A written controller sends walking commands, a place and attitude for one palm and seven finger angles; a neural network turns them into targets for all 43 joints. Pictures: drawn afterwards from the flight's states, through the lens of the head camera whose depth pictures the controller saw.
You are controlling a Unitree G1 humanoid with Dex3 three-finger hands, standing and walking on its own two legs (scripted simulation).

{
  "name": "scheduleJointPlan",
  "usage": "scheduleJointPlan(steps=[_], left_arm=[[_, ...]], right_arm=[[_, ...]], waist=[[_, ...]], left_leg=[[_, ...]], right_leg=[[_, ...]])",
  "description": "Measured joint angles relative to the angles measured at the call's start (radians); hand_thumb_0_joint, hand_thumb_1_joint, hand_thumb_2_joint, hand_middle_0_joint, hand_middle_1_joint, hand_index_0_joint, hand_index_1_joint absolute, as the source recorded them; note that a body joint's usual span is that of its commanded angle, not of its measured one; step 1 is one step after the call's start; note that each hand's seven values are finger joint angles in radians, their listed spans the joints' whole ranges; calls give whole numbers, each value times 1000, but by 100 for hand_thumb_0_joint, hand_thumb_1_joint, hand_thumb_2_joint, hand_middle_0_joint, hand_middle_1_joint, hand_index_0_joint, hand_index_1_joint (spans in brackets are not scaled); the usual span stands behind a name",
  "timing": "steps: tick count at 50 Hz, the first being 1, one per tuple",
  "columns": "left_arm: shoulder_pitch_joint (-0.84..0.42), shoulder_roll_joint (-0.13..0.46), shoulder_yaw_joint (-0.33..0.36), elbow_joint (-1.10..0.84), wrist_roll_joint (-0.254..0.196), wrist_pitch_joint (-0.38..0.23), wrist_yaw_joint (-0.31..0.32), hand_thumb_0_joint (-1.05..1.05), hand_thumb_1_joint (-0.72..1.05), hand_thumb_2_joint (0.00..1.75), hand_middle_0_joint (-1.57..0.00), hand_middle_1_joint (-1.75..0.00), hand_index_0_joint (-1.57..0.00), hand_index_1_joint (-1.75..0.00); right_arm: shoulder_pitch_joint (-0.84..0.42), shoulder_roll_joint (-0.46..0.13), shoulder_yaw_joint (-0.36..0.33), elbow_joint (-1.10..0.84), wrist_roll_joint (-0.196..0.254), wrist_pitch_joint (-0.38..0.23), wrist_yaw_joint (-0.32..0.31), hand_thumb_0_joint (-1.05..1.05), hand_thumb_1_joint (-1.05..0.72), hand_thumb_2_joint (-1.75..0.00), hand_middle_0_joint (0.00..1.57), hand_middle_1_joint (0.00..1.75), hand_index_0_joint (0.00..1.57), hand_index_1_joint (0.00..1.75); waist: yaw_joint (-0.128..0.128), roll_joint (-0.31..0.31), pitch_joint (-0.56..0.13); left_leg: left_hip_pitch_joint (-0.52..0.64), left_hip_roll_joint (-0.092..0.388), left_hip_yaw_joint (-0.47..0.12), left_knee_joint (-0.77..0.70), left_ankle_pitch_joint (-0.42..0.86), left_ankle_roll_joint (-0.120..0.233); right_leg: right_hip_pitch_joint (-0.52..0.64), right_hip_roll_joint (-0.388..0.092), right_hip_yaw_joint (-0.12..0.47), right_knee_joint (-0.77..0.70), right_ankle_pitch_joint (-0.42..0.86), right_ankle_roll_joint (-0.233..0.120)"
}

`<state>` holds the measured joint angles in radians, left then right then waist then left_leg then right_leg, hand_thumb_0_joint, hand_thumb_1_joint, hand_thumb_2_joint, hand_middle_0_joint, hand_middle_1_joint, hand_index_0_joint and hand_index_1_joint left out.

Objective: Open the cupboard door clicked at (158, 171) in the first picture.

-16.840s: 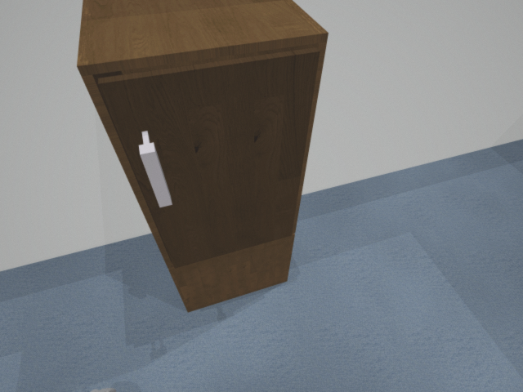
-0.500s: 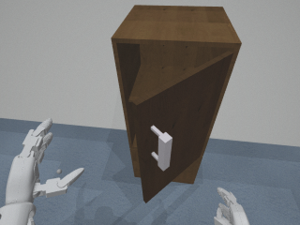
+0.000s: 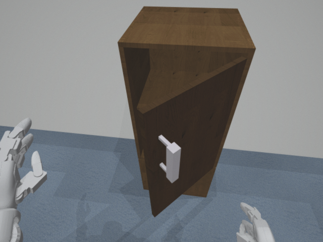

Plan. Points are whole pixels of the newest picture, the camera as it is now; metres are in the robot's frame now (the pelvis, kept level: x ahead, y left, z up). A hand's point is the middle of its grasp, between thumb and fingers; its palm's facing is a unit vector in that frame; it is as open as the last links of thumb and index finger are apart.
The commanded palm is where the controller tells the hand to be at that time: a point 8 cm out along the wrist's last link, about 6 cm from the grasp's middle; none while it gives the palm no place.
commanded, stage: draw the hand back to the body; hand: left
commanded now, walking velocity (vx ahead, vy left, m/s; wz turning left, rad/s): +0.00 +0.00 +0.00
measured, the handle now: (167, 158) +0.32 +0.03 +0.04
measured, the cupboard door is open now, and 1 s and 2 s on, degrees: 47 47 47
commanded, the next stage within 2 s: step back with the hand held close in 0.14 s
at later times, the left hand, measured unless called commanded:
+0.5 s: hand (53, 176) +0.19 +0.24 +0.14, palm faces +0.37 -0.81 -0.45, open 7.4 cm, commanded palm +0.13 +0.28 +0.17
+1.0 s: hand (4, 210) +0.12 +0.29 +0.14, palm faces +0.41 -0.78 -0.47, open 7.4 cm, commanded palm +0.05 +0.33 +0.17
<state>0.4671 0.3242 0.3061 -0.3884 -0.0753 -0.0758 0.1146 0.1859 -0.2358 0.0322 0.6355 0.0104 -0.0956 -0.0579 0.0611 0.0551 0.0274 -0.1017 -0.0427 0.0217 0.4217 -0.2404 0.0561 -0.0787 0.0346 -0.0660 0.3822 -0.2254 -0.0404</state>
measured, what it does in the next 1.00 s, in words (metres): shifts its weight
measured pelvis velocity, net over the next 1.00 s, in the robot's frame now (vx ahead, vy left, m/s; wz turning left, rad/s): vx -0.08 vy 0.02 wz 0.02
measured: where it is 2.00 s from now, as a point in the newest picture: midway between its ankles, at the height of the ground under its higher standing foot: outside the picture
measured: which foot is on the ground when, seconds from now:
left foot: down 0.00-1.00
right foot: down 0.00-0.96, up 0.98-1.00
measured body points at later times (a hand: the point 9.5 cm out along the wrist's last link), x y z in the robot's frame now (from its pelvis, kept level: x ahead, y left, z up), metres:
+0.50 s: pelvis -0.01 -0.01 +0.00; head +0.00 -0.03 +0.45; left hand +0.17 +0.28 +0.17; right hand +0.17 -0.26 -0.09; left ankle +0.00 +0.08 -0.74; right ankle +0.00 -0.09 -0.74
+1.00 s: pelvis -0.08 +0.02 -0.02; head -0.06 +0.04 +0.43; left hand +0.09 +0.33 +0.17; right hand +0.09 -0.22 -0.09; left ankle +0.00 +0.08 -0.74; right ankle -0.02 -0.09 -0.74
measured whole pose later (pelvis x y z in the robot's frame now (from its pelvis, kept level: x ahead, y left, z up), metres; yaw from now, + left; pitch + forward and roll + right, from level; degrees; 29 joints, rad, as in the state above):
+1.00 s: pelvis -0.08 +0.02 -0.02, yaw +1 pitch +0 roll -3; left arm 0.54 0.41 0.41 -0.52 -0.01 -0.18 0.15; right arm 0.23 -0.22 0.01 0.55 0.01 -0.05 -0.08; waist 0.00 0.01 0.04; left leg -0.40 -0.04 0.03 0.60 -0.19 0.10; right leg -0.37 0.05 -0.03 0.62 -0.26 0.00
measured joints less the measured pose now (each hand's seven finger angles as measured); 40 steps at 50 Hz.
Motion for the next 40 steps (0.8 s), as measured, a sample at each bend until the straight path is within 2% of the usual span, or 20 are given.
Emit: scheduleJointPlan(steps=[15,20,25,30,35,40], left_arm=[[-2,19,20,6,-4,-16,-6,2,89,90,-21,-30,-21,-30],[13,40,65,11,5,-53,-8,2,89,90,-21,-30,-21,-30],[57,41,42,-27,12,-56,-5,2,89,90,-21,-30,-21,-30],[98,80,49,-87,13,-62,3,2,89,90,-21,-30,-22,-30],[108,117,91,-117,12,-76,20,2,89,90,-22,-30,-22,-30],[108,114,103,-123,20,-85,30,2,89,90,-21,-30,-22,-30]], right_arm=[[-1,8,0,8,5,-1,-1,1,-91,-90,20,30,20,30],[-13,1,-7,-19,4,30,5,1,-91,-90,20,30,20,30],[-18,-22,-29,-40,7,56,0,1,-91,-90,20,30,20,30],[-14,-23,-48,-55,14,80,-12,1,-91,-90,20,30,20,30],[-8,-10,-50,-64,18,90,-18,1,-91,-90,20,30,20,30],[-1,0,-39,-74,15,85,-17,1,-91,-90,20,30,20,30]], waist=[[-2,15,-4],[-29,11,-12],[-49,1,-3],[-64,-22,4],[-73,-42,1],[-71,-49,-4]], left_leg=[[1,17,-7,-1,2,-18],[-73,33,-14,39,-5,-24],[-123,30,-4,53,2,-21],[-160,22,5,73,8,-14],[-195,17,10,97,16,-5],[-229,13,18,115,31,10]], right_leg=[[6,18,-6,-12,5,-19],[-49,33,-14,-12,19,-25],[-108,28,-7,16,23,-21],[-157,18,-1,58,19,-15],[-192,11,1,84,27,-7],[-226,4,5,100,46,5]])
